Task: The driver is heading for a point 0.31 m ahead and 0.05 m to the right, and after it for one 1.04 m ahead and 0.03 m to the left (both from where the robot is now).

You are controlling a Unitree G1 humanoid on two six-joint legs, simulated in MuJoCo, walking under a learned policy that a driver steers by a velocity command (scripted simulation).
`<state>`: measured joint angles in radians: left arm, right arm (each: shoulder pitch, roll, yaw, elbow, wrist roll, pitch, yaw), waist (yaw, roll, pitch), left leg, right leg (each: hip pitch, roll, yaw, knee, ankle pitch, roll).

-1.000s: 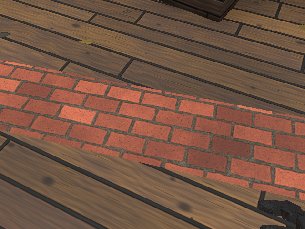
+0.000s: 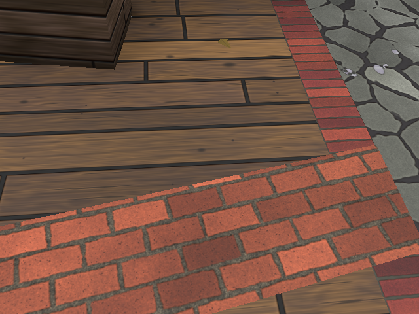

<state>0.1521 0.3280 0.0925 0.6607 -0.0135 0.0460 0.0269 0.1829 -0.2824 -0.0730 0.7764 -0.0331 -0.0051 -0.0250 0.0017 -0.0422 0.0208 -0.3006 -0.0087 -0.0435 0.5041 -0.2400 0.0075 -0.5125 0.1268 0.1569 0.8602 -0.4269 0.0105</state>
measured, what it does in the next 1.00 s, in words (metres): walks ahead: right foot, then left foot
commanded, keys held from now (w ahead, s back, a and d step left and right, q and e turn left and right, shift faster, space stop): e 0.36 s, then w+e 0.10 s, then w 0.14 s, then w+q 0.12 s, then q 0.28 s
